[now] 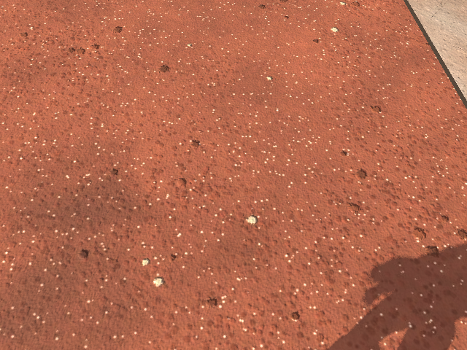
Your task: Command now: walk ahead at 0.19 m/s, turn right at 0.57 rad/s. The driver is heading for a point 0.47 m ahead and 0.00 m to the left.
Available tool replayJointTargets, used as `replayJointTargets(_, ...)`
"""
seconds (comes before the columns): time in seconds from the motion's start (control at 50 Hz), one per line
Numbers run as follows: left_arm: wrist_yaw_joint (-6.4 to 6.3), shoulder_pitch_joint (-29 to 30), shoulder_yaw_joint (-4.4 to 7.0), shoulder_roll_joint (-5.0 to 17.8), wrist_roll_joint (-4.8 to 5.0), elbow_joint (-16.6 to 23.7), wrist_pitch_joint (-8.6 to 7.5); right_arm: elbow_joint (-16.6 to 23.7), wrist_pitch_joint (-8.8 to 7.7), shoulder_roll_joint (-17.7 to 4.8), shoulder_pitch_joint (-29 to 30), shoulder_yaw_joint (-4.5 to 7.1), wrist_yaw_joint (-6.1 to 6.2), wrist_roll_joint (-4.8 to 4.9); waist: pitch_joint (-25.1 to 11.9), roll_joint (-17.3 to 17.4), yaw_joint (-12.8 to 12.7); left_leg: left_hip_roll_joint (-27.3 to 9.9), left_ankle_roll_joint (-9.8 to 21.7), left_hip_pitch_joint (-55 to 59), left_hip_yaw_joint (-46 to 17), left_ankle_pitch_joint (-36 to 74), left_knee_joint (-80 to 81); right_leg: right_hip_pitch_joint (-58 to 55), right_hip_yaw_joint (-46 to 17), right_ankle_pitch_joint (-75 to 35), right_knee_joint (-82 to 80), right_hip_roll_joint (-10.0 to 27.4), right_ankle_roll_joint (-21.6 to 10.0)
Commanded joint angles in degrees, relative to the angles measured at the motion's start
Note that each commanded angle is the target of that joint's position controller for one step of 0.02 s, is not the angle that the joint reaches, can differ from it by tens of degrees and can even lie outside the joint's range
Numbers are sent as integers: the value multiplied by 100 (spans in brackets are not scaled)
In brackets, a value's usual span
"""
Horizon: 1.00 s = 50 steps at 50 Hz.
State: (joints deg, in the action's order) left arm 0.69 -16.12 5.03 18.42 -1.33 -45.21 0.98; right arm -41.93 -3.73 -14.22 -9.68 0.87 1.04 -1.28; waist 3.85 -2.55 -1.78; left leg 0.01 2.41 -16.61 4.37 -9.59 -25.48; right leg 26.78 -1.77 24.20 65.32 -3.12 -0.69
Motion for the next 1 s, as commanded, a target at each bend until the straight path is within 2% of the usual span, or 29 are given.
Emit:
replayJointTargets(0.02, 104, -509, 49, 187, -2, 283, 113, 199, -78, -675, -311, 187, 18, 26, -785, 944, -63, -1617, 878, 858, -868, 4032, 745, 322, -104, -351, 124, 204, 130)
replayJointTargets(0.08, 166, -21, -15, 105, -23, 513, 182, 151, 0, -723, -331, 219, 44, 17, -664, 979, -10, -1605, 885, 821, -449, 3567, 869, 482, 39, -806, -509, 351, 170)
replayJointTargets(0.16, 245, 476, -121, -6, -12, 753, 199, 108, 90, -859, -382, 284, 23, 16, -629, 1053, 115, -1525, 759, 590, 92, 2988, 755, -178, 343, -1217, -1724, 413, 78)
replayJointTargets(0.26, 216, 790, -91, 142, 1, 1018, 163, 39, 281, -1130, -657, 422, -12, 44, -606, 1123, 321, -1768, 578, 942, 111, 2379, 57, -623, 585, -577, -2862, 268, -157)
replayJointTargets(0.28, 196, 648, -84, 125, -26, 1000, 113, 25, 340, -1143, -628, 437, 5, 76, -648, 984, 213, -1699, 436, 882, 232, 2075, -357, -967, 625, -814, -3439, 195, -240)
replayJointTargets(0.3, 133, 374, -44, 245, -92, 914, 32, -52, 383, -1099, -857, 441, 6, 52, -836, 485, 98, -1485, 166, 640, 439, 1465, -1114, -1585, 328, -1425, -4099, 216, -350)
replayJointTargets(0.32, 46, 110, 78, 844, -156, 951, -47, 80, 425, -748, -1221, 344, -20, -13, -1154, -899, 142, -1002, -176, -399, 706, -590, -2546, -2541, -1438, -2983, -4476, 1631, -664)
replayJointTargets(0.34, 5, -35, 189, 1271, 36, 1016, -7, 355, 523, -489, -962, 239, 10, 23, -1262, -1448, -70, 1, -382, -1504, 388, -3034, -3429, -2644, -2794, -4735, -4580, 2790, -1751)
replayJointTargets(0.36, -40, -289, 96, 843, 151, 876, 9, 262, 628, -692, -677, 274, 23, -20, -1332, -540, -253, -285, -414, -1364, -282, -2748, -3885, -2520, -2178, -4787, -4514, 2564, -1894)
replayJointTargets(0.38, -99, 90, -90, 409, 100, 839, 12, 223, 654, -544, -561, 243, -6, 84, -957, -501, -31, -328, -389, -1220, -428, -2354, -3782, -2078, -1574, -4526, -4600, 2213, -1715)
replayJointTargets(0.4, -147, 563, -218, 84, 46, 836, 19, 92, 645, -470, -608, 217, -12, 120, -670, -377, 212, -428, -381, -970, -530, -1948, -3324, -1708, -1073, -4008, -4777, 1820, -1374)
replayJointTargets(0.42, -199, 873, -281, -45, 48, 847, 0, -31, 657, -545, -730, 239, -22, 47, -577, -510, 343, -390, -383, -688, -458, -1638, -3048, -1542, -741, -3940, -4835, 1570, -1158)
replayJointTargets(0.44, -222, 973, -344, -162, 11, 819, -29, -215, 681, -571, -987, 245, -49, 6, -673, -523, 409, -271, -392, -316, -417, -1468, -2922, -1465, -439, -4232, -4812, 1438, -1071)
replayJointTargets(0.46, -228, 947, -370, -166, -15, 763, -60, -297, 698, -543, -1084, 240, -80, 34, -735, -422, 415, -182, -388, -89, -465, -1443, -2661, -1458, -278, -4264, -4792, 1433, -1011)
replayJointTargets(0.5, -231, 824, -305, 95, -18, 634, -89, -292, 708, -498, -936, 230, -124, 82, -677, -369, 304, -97, -364, -25, -470, -1425, -2189, -1605, -237, -3816, -4753, 1497, -991)
replayJointTargets(0.54, -236, 703, -224, 319, 6, 541, -51, -240, 721, -533, -778, 246, -136, 69, -605, -422, 188, -58, -327, -148, -411, -1497, -2055, -1714, -367, -3270, -4712, 1646, -1082)
replayJointTargets(0.58, -234, 658, -177, 383, 4, 492, 4, -189, 720, -557, -685, 267, -142, 66, -531, -449, 129, -50, -292, -277, -342, -1628, -2054, -1724, -469, -2884, -4687, 1776, -1184)
replayJointTargets(0.64, -202, 519, -80, 503, -41, 431, 43, -71, 681, -549, -533, 269, -216, 1, -478, -552, 21, -35, -126, -342, -135, -1829, -1857, -1619, -809, 108, -5225, 1904, -1226)
replayJointTargets(0.68, -167, 619, -31, 557, -26, 430, 33, -51, 643, -527, -595, 278, -293, 4, -304, -432, 134, -4, 75, -46, -42, -1912, -1406, -1347, -902, 922, -5426, 1992, -1158)
replayJointTargets(0.72, -144, 960, 15, 568, 32, 479, 29, -336, 583, -383, -1280, 269, -339, 42, -237, -175, 554, 155, 385, 1096, 134, -1348, -260, -655, -440, 1184, -5146, 1761, -861)
replayJointTargets(0.74, -139, 1163, -2, 403, 20, 524, 22, -572, 530, -461, -1788, 307, -324, 26, -89, 173, 777, 134, 576, 1701, -217, -1511, 380, -65, 4, 1253, -4390, 1413, -587)
replayJointTargets(0.76, -100, 1293, -114, -54, -20, 652, -6, -693, 442, -815, -2284, 386, -267, -33, -135, 1456, 918, -1144, 898, 2234, -2215, -2909, 1411, 867, 908, 1051, -2405, 719, -224)
replayJointTargets(0.78, -96, 1676, -177, -143, -47, 979, -67, -541, 412, -1382, -2206, 508, -221, -1, 365, 1812, 920, -2153, 1472, 1931, -4494, -3961, 2146, 2177, 685, 833, -1732, -68, -41)
replayJointTargets(0.8, -62, 1797, -124, 149, -46, 984, -158, -498, 427, -1193, -1844, 495, -121, -49, 746, 1132, 743, -2082, 1550, 1491, -4273, -3774, 2295, 2130, 84, 226, -1311, 374, -22)
replayJointTargets(0.82, 20, 1533, -81, 293, 19, 838, -222, -429, 386, -1053, -1491, 445, -86, 21, 724, 925, 455, -1732, 1367, 1407, -3692, -3188, 2203, 1946, 27, -373, -1305, 473, 22)
replayJointTargets(0.84, 64, 1330, -62, 356, -8, 691, -264, -397, 322, -1028, -1298, 446, -85, 68, 589, 822, 326, -1411, 1183, 1542, -3163, -2354, 2156, 1791, 40, -729, -1363, 514, 81)
replayJointTargets(0.88, 112, 1111, -64, 324, -156, 508, -260, -432, 182, -844, -1325, 407, -98, 106, 205, 721, 315, -1009, 1030, 1812, -2479, -877, 1929, 1544, 153, -1222, -1235, 489, 163)
replayJointTargets(0.92, 119, 1199, -106, 190, -140, 558, -224, -565, 103, -843, -1644, 428, -136, 125, 27, 682, 373, -918, 1030, 1960, -2285, -100, 1731, 1619, 214, -1399, -1211, 466, 226)
replayJointTargets(1.0, 123, 1858, -166, 155, -79, 795, -219, -705, 90, -872, -2059, 461, -123, 87, 178, 817, 641, -853, 1081, 1883, -2287, 400, 1617, 1751, 283, -1632, -1818, 466, 371)
